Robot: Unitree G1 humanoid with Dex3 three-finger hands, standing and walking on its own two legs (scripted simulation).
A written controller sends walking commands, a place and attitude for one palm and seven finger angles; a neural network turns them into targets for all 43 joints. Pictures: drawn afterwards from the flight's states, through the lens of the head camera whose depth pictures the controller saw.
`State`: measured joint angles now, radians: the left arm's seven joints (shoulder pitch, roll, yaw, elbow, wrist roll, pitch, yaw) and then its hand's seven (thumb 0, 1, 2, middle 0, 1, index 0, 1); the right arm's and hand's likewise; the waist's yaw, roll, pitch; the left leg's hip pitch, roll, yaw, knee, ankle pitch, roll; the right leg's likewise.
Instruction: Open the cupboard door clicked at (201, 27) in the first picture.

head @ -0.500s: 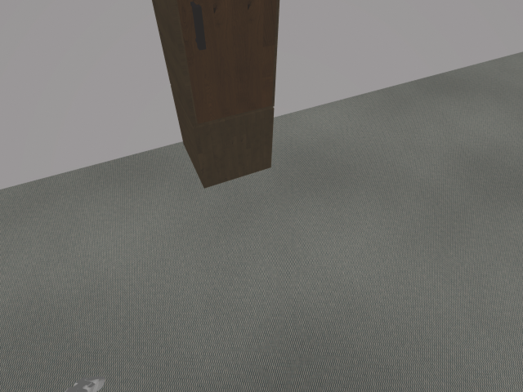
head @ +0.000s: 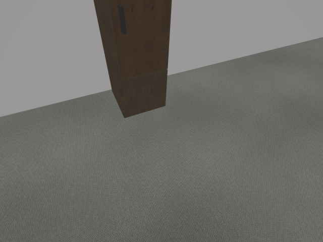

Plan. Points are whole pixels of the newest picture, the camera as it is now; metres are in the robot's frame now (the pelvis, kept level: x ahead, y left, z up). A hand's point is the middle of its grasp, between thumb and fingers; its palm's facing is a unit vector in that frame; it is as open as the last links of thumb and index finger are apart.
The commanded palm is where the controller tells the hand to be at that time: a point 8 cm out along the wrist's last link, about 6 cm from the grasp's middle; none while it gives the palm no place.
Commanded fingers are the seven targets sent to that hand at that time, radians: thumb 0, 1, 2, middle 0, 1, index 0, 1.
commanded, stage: stand and wait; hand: left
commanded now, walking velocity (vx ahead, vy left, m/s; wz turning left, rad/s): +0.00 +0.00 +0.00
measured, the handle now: (121, 19) +1.17 +0.29 +0.05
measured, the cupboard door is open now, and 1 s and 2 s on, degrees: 0 0 0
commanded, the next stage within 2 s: look at it before walking up in 0.36 s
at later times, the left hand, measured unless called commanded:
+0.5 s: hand out of the picture +0.06 +0.24 -0.15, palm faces -0.03 -0.94 -0.33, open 7.3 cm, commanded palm none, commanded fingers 0.00 0.90 0.90 -0.20 -0.30 -0.20 -0.30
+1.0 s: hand out of the picture +0.05 +0.24 -0.15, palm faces -0.03 -0.94 -0.33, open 7.3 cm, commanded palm none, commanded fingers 0.00 0.90 0.90 -0.20 -0.30 -0.20 -0.30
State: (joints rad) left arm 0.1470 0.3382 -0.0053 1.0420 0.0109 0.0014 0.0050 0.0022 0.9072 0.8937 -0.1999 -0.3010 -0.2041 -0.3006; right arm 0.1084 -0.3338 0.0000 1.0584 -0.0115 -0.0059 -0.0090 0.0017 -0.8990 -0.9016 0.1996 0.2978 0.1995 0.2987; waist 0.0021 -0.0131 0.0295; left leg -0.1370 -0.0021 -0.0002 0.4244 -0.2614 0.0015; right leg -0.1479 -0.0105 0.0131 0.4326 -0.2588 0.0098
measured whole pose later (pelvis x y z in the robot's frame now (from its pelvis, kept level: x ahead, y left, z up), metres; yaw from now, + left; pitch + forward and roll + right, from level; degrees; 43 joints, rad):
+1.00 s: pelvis -0.02 +0.00 +0.00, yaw +0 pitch -2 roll +0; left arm 0.14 0.34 -0.01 1.09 0.01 -0.01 0.00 0.00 0.91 0.89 -0.20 -0.30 -0.20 -0.30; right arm 0.12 -0.34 0.01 1.11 -0.01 -0.01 0.00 0.00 -0.90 -0.90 0.20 0.30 0.20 0.30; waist 0.00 -0.01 0.03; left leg -0.13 0.00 0.00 0.36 -0.20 -0.01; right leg -0.14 0.00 0.01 0.37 -0.20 0.00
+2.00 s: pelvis +0.25 -0.01 +0.00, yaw -30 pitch +1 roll +0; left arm 0.18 0.27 0.12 0.90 0.04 0.02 -0.04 0.00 0.92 0.90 -0.19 -0.30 -0.19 -0.30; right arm 0.29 -0.19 -0.05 0.99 -0.03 -0.07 -0.02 -0.01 -0.93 -0.90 0.20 0.30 0.20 0.30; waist 0.00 -0.03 0.03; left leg -0.13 0.11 0.29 0.43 -0.29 -0.01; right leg -0.60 -0.09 -0.08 1.02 -0.24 0.01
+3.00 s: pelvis +0.54 -0.23 -0.01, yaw -62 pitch +0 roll +0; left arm 0.14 0.20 0.09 0.92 0.03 0.05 -0.03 0.00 0.91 0.89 -0.19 -0.30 -0.20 -0.30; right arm 0.30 -0.19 -0.06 1.00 -0.03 -0.02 -0.02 0.00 -0.91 -0.90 0.20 0.30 0.20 0.30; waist -0.03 -0.02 0.10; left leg -0.11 0.16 0.38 0.52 -0.37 -0.03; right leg -0.48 -0.07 -0.11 0.78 -0.29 0.03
